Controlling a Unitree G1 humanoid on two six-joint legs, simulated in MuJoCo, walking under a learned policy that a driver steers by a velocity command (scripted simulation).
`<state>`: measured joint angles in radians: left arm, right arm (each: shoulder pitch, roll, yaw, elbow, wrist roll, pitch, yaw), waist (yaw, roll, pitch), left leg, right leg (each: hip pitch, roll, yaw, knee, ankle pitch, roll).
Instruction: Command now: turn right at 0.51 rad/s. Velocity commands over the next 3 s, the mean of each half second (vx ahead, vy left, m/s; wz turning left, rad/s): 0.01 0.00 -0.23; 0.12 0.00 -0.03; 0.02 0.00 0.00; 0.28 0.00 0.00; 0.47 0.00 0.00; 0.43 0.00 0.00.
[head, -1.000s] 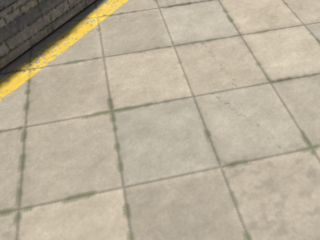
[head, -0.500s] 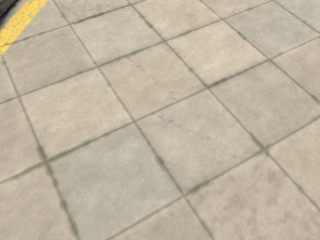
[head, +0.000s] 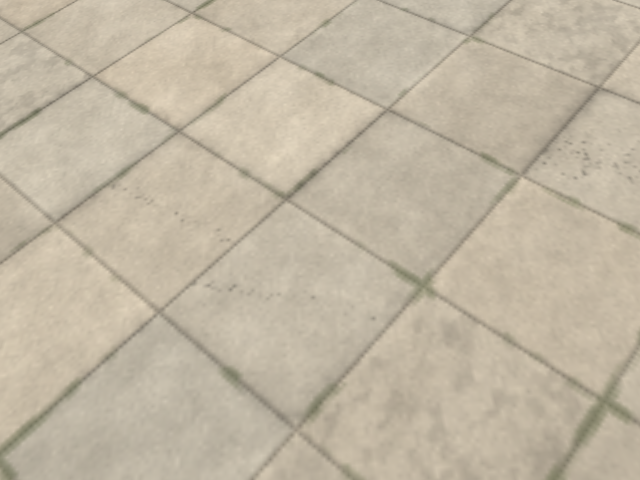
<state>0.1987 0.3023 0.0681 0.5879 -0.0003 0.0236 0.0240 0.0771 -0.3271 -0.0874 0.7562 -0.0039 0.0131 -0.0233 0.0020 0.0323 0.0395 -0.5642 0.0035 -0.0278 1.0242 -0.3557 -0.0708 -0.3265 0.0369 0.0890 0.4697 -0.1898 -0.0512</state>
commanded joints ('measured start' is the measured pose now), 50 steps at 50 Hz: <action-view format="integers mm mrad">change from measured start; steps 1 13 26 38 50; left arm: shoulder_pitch -31 4 -17 87 91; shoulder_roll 166 95 43 91 30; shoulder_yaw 48 11 7 24 -10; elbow -76 -48 8 18 77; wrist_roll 0 27 19 3 22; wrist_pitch -8 -18 -20 -86 -43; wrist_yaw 12 -4 -15 -30 -9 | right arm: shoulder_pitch -13 -4 79 88 61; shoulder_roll -51 -71 -24 -12 -66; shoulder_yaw -6 12 39 41 32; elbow -65 -87 -94 -135 -91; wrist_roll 2 -32 -13 -9 -1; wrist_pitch -12 -36 -42 -61 -15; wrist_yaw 4 29 27 9 17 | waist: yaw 1 51 -15 2 23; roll -172 182 -52 -201 46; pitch -171 -123 -91 -113 -117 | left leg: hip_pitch -2 334 325 206 457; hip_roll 6 311 59 -21 81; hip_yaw -26 -304 -33 47 -29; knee -124 -693 -580 -298 -499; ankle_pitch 19 429 46 157 576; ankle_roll -10 299 112 59 105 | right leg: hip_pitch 197 -7 92 228 161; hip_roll -228 -9 -51 -153 -53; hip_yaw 237 51 79 180 2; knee -83 156 5 25 -22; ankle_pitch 319 -237 -4 407 185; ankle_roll -182 57 17 -93 18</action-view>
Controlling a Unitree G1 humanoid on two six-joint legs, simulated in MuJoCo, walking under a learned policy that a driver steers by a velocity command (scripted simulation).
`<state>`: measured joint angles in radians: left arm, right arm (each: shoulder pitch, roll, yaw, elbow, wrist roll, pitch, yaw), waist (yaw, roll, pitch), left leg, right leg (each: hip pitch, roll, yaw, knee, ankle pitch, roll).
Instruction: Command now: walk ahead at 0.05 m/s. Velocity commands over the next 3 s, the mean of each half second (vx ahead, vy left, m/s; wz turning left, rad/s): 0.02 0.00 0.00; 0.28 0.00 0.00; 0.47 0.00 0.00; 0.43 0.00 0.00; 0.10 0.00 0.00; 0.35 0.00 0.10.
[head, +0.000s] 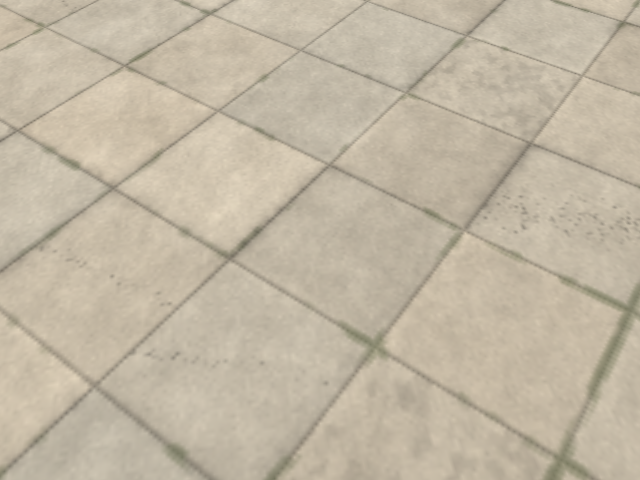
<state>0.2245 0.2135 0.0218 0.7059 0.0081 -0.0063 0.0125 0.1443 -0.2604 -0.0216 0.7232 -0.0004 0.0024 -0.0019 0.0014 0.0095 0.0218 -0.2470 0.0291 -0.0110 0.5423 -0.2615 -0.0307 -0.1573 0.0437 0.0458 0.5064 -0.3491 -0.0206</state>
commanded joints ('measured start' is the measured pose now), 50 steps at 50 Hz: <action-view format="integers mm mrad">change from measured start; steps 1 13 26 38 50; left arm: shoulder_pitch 39 -12 9 137 263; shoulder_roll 127 134 130 82 113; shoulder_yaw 36 47 49 59 34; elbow -36 -8 100 199 232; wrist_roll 14 0 0 -28 -9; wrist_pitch -16 27 25 -76 -90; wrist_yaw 1 21 40 -6 -5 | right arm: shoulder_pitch -28 -30 -15 -43 -107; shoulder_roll -110 -97 -84 -164 -47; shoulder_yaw -32 -31 -32 -64 -39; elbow -70 -23 85 115 73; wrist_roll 0 -1 -2 44 16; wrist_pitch -4 -29 -27 -46 -91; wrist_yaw -5 6 -6 -15 28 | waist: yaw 1 -1 -3 82 57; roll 56 2 0 114 -96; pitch -76 -74 -23 34 75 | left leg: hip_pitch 144 97 78 -157 -560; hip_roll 51 42 26 151 67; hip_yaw -49 -55 -47 -194 14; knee -11 -27 -82 -299 365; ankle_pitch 471 419 256 -276 160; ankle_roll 80 81 77 179 45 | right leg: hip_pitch -35 23 6 89 220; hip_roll -52 -69 -71 -32 -246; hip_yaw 37 45 36 -116 128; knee -43 -28 -71 -19 -395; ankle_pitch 327 385 270 88 335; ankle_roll -1 16 33 -57 -155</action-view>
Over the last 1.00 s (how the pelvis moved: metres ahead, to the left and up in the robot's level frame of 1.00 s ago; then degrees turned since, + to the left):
0.09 0.01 -0.01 -5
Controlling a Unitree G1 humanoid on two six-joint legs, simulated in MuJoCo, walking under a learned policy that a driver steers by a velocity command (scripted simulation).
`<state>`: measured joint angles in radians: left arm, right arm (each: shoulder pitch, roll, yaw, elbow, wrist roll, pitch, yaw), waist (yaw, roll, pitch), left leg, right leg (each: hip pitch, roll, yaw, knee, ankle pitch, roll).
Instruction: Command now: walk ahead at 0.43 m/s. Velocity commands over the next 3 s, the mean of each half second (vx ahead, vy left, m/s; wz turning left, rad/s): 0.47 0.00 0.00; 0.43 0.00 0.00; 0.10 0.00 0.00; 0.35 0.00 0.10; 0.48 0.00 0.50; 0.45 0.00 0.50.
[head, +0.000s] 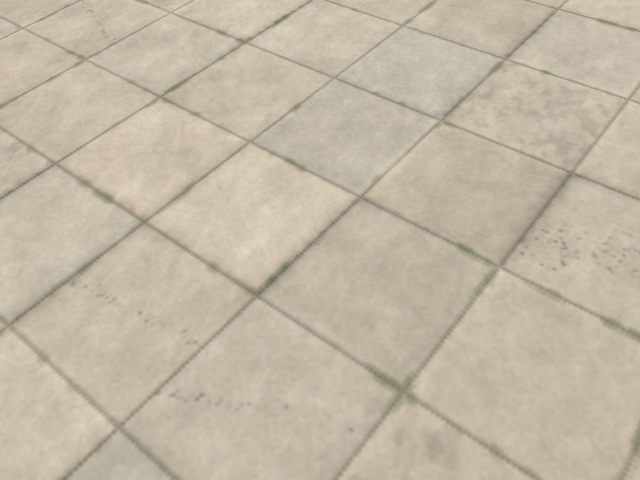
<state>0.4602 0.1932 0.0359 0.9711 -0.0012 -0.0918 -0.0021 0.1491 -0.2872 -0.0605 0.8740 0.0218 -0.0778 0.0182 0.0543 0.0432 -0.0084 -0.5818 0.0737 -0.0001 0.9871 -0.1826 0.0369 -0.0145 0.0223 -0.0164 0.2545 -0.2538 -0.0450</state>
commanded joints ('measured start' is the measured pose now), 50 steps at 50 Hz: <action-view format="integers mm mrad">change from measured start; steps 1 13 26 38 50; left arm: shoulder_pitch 29 -3 -241 -520 -340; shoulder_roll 142 209 132 150 152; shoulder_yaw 20 42 38 20 18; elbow -31 -12 -141 -251 -127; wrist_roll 2 3 -1 -19 29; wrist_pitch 0 33 13 -19 -19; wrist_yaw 15 26 26 -37 -27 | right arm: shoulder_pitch -155 82 92 259 228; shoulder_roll -7 -150 -99 -150 -24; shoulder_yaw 6 -47 -13 -22 4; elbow -94 -63 23 92 52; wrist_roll -6 9 -23 -3 -19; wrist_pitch -10 -14 -39 14 39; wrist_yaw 10 19 -1 -25 -41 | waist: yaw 11 -208 -50 -103 -116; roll -121 -169 -7 21 -123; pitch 115 -123 65 69 -73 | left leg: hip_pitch -201 524 383 682 168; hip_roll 13 -91 131 187 17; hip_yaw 14 52 -169 -96 -47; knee -150 -449 -902 -746 35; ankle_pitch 116 136 149 372 -136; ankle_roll -32 108 218 140 -65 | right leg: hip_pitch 51 10 -664 -584 -235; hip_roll -215 -217 -199 -88 -235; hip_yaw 162 26 86 22 91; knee -149 366 714 237 6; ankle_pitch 264 869 157 214 836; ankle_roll -128 -44 45 -7 -198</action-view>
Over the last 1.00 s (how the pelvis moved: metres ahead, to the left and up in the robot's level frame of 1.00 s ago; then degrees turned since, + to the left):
0.08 -0.02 0.01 0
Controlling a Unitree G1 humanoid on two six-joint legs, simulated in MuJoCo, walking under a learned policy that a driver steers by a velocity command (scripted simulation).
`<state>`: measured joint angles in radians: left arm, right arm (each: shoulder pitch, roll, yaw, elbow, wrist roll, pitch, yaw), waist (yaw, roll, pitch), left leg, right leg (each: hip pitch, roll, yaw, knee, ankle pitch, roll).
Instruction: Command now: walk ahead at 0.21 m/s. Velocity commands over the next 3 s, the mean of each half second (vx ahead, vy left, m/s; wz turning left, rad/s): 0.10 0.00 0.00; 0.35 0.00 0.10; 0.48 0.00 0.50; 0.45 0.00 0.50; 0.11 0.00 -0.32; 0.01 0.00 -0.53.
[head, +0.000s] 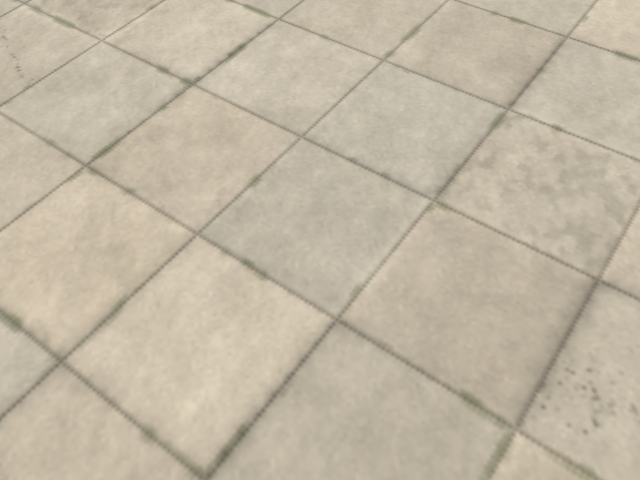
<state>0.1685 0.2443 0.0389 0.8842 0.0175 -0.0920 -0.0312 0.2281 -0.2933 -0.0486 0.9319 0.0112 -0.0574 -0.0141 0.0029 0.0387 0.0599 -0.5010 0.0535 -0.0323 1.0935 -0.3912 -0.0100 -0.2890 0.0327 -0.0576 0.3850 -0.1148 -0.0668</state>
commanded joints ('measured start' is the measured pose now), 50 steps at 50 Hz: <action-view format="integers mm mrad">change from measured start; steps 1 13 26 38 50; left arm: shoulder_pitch -57 154 60 429 292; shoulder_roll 112 75 96 197 141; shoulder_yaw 16 -5 5 50 7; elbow -32 94 137 256 184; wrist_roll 12 7 -24 -41 -16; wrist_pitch -18 31 85 7 -10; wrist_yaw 7 33 58 36 59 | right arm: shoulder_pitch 127 -58 -79 -250 -391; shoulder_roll -17 -156 -78 -35 38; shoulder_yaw -7 -35 -29 -29 5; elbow -16 -43 41 -64 -154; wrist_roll -12 -25 7 6 18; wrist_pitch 23 42 44 -54 -12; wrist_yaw -12 -25 -13 29 67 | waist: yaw -69 72 1 150 43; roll -128 104 -25 -254 -140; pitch -142 -139 -57 -97 91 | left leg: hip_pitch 98 441 296 -215 -54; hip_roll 37 138 -1 -80 -53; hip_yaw -12 -116 -37 98 126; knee -151 -647 -635 -159 -431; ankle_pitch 108 698 -40 315 395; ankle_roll -23 108 111 57 89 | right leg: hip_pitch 30 -38 4 573 251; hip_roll -237 -55 -48 -252 -252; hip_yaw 107 64 32 376 -16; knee -128 20 40 -22 -284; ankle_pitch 713 -157 -394 266 458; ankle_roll -176 11 5 -110 -58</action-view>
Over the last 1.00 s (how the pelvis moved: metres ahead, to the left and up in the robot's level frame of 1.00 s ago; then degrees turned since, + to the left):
0.54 0.00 -0.01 0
